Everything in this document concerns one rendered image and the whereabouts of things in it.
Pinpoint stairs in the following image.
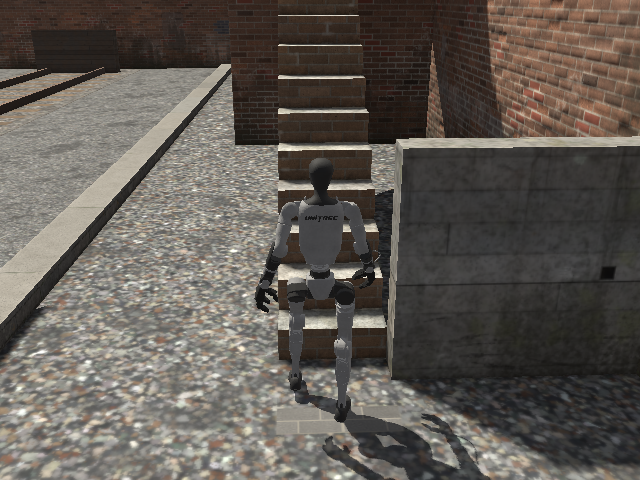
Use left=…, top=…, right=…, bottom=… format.
left=278, top=0, right=387, bottom=360

